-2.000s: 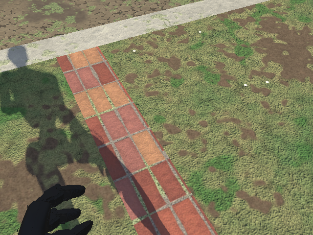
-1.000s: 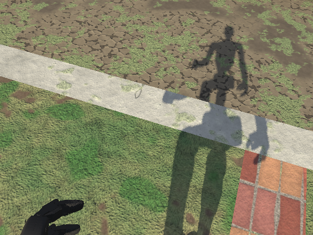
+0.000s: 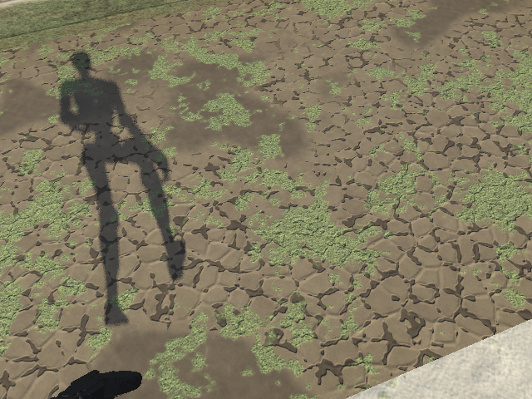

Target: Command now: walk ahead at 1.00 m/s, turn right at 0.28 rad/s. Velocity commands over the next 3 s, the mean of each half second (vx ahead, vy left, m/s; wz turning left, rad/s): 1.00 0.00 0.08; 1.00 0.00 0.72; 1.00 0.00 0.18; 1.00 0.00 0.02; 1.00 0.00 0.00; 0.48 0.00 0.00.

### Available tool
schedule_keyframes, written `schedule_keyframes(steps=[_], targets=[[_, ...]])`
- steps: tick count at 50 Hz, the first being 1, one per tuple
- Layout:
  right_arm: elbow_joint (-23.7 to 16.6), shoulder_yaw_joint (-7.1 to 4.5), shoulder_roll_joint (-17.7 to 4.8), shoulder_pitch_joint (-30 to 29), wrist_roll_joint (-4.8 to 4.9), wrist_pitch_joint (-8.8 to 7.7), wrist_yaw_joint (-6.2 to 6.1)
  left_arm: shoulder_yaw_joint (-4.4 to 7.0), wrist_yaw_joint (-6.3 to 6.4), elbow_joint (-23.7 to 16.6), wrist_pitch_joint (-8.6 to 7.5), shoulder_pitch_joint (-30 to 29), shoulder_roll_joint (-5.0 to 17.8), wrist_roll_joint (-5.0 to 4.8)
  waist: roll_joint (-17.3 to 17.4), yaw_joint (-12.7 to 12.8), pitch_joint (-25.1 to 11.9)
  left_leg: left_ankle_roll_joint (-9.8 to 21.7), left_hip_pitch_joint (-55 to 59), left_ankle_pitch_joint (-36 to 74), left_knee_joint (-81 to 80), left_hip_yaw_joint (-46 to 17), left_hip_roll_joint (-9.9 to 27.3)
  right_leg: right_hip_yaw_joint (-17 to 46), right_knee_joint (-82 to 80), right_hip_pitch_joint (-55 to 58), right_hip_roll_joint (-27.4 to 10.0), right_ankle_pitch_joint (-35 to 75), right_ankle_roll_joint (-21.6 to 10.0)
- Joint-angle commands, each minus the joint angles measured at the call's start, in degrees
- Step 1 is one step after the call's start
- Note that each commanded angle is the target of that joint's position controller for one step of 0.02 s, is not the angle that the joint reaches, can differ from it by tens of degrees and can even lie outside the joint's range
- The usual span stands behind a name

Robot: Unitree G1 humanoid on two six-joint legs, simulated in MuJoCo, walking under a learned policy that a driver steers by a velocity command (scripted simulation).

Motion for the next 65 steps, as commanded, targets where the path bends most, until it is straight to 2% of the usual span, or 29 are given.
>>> schedule_keyframes(steps=[1, 3, 7, 10, 12, 14, 16, 17, 18, 20, 23, 24, 25, 26, 27, 28, 33, 37, 38, 41, 42, 43, 44, 45, 47, 50, 54, 59, 65], targets=[[-11.2, -1.92, -11.43, -6.71, 2.93, -2.92, -0.33, 2.97, -0.09, -1.24, -0.14, 15.72, 7.79, 1.29, -7.22, 9.6, -19.69, 1.72, -34.58, -1.67, 27.54, -14.66, -6.49, 36.95, -22.28, 39.63, -20.28, 0.94, -12.35], [-14.25, -0.62, -6.49, -10.42, 0.39, -0.52, -2.04, 2.04, 0.2, -0.1, -1.43, 11.44, 5.87, 2.14, 1.92, 3.71, -9.12, 1.04, -35.63, 1.46, 22.31, -10.77, -2.05, 28.56, -19.84, 22.79, -17.61, 5.94, -9.16], [-16.96, 1.38, -4.63, -9.73, -3.01, 2.8, -1.71, -1.2, 0.53, -4.01, -2.92, 3.5, 3.1, 4.27, 1.03, -1.45, -7.29, -1.67, -30.01, -3.71, 11.71, -10.31, -0.16, 19.71, -14.09, 0.8, -15.01, 25.8, -8.19], [-19.13, 3.54, -3.31, -13.41, -4.84, 1.4, -0.74, -0.61, 2.44, -3.63, -1.77, 3.31, 8.24, 2.71, -1.5, -0.84, -16.35, -0.33, -21.22, 14.94, -7.98, -4.86, -0.17, 13.03, -11.4, 6.45, -11.44, 29.88, -4.58], [-19.7, 4.41, -2.91, -15.02, -5.78, 2.04, -0.11, -1.88, 3.24, -5.26, -0.35, 0.42, 6.68, 3.38, -4.87, -0.86, -17.87, -0.95, -12.27, 25.28, -11.0, -1.84, -3.38, 10.96, -9.33, 6.85, -10.55, 32.93, -3.27], [-15.81, 3.26, -5.36, -1.29, -7.6, 2.93, -0.6, -2.14, 3.76, -9.74, 0.01, -8.93, 7.38, 3.59, -1.78, -8.3, -18.54, -1.38, 2.4, 30.88, -11.95, 5.31, -8.76, 5.15, 2.35, 1.57, -6.97, 33.9, 0.72], [-21.92, 3.5, -9.78, -11.0, -6.38, 2.46, 0.1, -2.3, 4.4, -12.02, -0.08, -2.12, 7.62, 3.66, 11.15, -1.28, -13.35, 11.56, -6.84, 47.35, -24.45, -14.52, 0.06, 2.82, 24.07, 1.27, 0.03, 18.15, 8.75], [-25.69, 4.11, -11.09, -18.06, -7.32, 2.54, 2.0, -2.96, 4.42, -14.69, 0.29, -3.19, 7.88, 4.51, 22.08, 1.37, -9.49, 19.17, -9.76, 61.24, -30.97, -29.9, 8.53, 4.89, 36.41, -7.44, 3.22, -19.82, 12.99], [-27.3, 4.64, -9.46, -22.68, -7.12, 3.45, 2.64, -3.11, 3.66, -16.21, 0.67, -2.64, 7.4, 4.56, 18.53, 5.17, -9.04, 21.37, -11.88, 70.26, -30.63, -31.81, 10.48, 7.28, 38.38, -10.03, 2.39, -34.57, 14.37], [-28.64, 3.3, -12.74, -25.04, -4.66, 4.24, 2.22, -4.73, 3.36, -19.14, 0.81, -5.9, 6.91, 4.91, 7.5, 5.07, -11.05, 16.28, -19.89, 61.62, -31.95, -34.04, 9.28, 9.25, 28.08, -5.26, -2.34, -34.19, 14.56], [-28.43, 2.49, -12.84, -27.8, -2.65, 5.15, 1.02, -5.59, 2.92, -18.33, 0.73, -4.83, 6.27, 7.4, 4.59, 6.12, -15.66, 8.54, -17.55, 47.96, -31.79, -27.16, 2.36, 8.45, 0.11, 10.78, -4.72, -14.52, 11.92], [-28.74, 2.41, -12.67, -30.89, -4.17, 6.07, 0.95, -5.57, 2.38, -17.58, 0.52, -3.5, 6.05, 8.08, 4.8, 7.62, -17.45, 8.32, -21.96, 45.04, -33.25, -27.59, 1.87, 6.49, 1.97, 20.51, -3.32, -2.31, 11.53], [-29.85, 2.92, -11.69, -33.68, -3.7, 6.16, 1.19, -5.56, 1.55, -17.26, 0.52, -1.76, 5.98, 8.73, 3.04, 9.46, -17.77, 6.83, -23.46, 39.13, -33.44, -27.07, 0.5, 5.5, -3.61, 24.95, -3.35, 2.21, 10.61], [-30.8, 3.89, -9.31, -33.14, -3.6, 6.28, 1.67, -5.69, 1.0, -17.25, 0.73, -2.19, 6.23, 9.77, -3.08, 8.08, -17.23, 3.87, -24.09, 29.78, -30.18, -23.88, -2.94, 4.8, -7.27, 27.82, -5.91, 15.92, 9.52], [-30.94, 4.46, -8.21, -27.07, -2.89, 6.3, 2.49, -5.07, 0.71, -18.0, 1.3, -6.1, 9.08, 9.87, -15.74, 3.91, -16.63, 0.72, -28.26, 14.23, -29.6, -17.57, -8.09, 8.0, -10.03, 28.12, -8.04, 16.26, 8.46], [-30.5, 4.36, -8.76, -25.18, -2.89, 5.77, 3.49, -4.93, 0.74, -19.59, 1.71, -10.4, 8.5, 9.34, -20.08, 2.85, -14.34, -1.33, -27.27, 7.17, -27.39, -14.18, -9.27, 11.16, -13.88, 25.13, -10.57, 8.7, 6.45], [-29.38, 3.81, -8.69, -24.31, -4.67, 6.06, 4.08, -3.84, 1.61, -19.46, 1.52, -14.56, 8.87, 5.42, -8.92, 1.16, -11.11, -0.86, -17.31, 13.93, -24.36, -9.94, -7.8, 5.6, -15.15, 17.18, -11.21, -0.05, 6.23], [-32.23, 2.16, -13.29, -30.6, -2.81, 6.97, 4.37, -3.72, 1.93, -20.04, 1.47, -11.99, 7.99, 5.93, 11.69, 3.97, -6.41, 3.4, -31.84, 15.92, -42.72, -23.23, -4.67, -3.29, -7.82, 27.74, -3.49, -5.31, 10.81], [-33.18, 2.49, -11.84, -31.83, -3.3, 6.84, 4.97, -3.96, 1.49, -20.55, 1.2, -12.21, 7.5, 6.3, 12.65, 3.94, -4.49, 2.9, -33.13, 19.99, -42.88, -23.75, -5.16, -2.8, -8.96, 28.99, -2.95, -2.49, 11.38], [-32.18, 2.47, -10.26, -27.83, -3.06, 7.17, 4.76, -2.95, 1.05, -18.88, 0.98, -10.19, 8.48, 7.39, 4.14, 2.69, -12.52, 0.39, -27.02, 28.83, -35.33, -18.82, -8.83, -3.6, -10.93, 33.09, -5.4, 6.96, 10.08], [-29.43, 2.23, -10.01, -24.09, -2.85, 7.62, 3.16, -2.41, 1.63, -17.03, 1.29, -8.12, 7.95, 6.43, 2.14, 2.41, -20.31, 0.23, -21.28, 20.49, -31.22, -17.69, -9.11, -4.08, -12.94, 33.61, -8.02, -1.19, 7.67], [-30.93, 3.17, -7.45, -26.05, -1.98, 7.73, 2.6, -2.54, 1.51, -15.84, 0.51, -8.83, 9.81, 7.09, -8.89, 1.85, -20.15, -0.68, -22.46, 12.54, -25.28, -14.5, -8.15, 0.89, -19.1, 32.35, -13.33, -8.58, 5.13], [-30.94, 3.13, -7.38, -27.13, -2.02, 7.55, 2.45, -2.63, 1.98, -16.06, 0.33, -12.03, 9.86, 6.84, -11.03, 0.99, -16.65, -1.85, -23.01, 8.07, -20.48, -12.01, -6.54, 3.01, -23.22, 26.2, -17.82, -15.79, 2.68], [-30.91, 3.95, -5.46, -28.15, -3.74, 7.04, 2.93, -3.11, 2.06, -17.69, -0.07, -16.71, 8.42, 5.56, -8.24, 0.11, -9.61, -2.86, -19.28, 8.42, -15.25, -8.83, -5.76, 2.74, -26.0, 15.52, -19.59, -17.08, 1.88], [-31.53, 5.38, -2.28, -27.31, -4.8, 5.64, 3.26, -4.41, 2.39, -16.16, -0.8, -16.08, 6.17, 3.56, -2.98, -1.11, -8.15, -0.49, -17.94, 9.93, -25.8, -11.4, -0.57, 1.73, -22.91, 17.1, -19.08, -14.72, 4.57], [-32.24, 3.84, -9.63, -30.8, -3.64, 4.33, 5.1, -4.78, 2.54, -15.92, -0.5, -11.06, 7.73, 4.83, 13.06, 2.33, -8.44, 4.49, -26.65, 16.74, -41.92, -22.8, 0.81, -5.78, -11.84, 27.26, -8.4, -13.2, 8.66], [-33.63, 6.39, -6.12, -35.57, -4.45, 4.36, 4.55, -6.25, 0.91, -15.81, -1.0, -9.64, 5.09, 6.87, 7.11, 4.03, -11.32, 2.41, -26.45, 10.55, -44.95, -24.07, 1.12, -2.14, -15.13, 33.7, -8.97, -7.11, 8.23], [-33.18, 7.59, -3.95, -34.69, -5.01, 4.22, 4.93, -6.72, 1.02, -15.9, -0.83, -10.96, 6.4, 6.47, 0.86, 1.63, -11.14, 0.58, -22.87, 9.88, -42.05, -19.25, -0.92, -1.45, -21.31, 31.78, -11.8, -8.71, 7.45], [-32.87, 7.62, -3.79, -36.4, -5.12, 3.14, 5.46, -6.85, 1.74, -16.44, -0.47, -10.78, 6.41, 6.08, 2.7, 2.23, -10.55, 0.52, -22.82, 14.8, -41.41, -18.31, -0.9, -2.2, -22.48, 32.33, -12.25, -9.99, 7.52]])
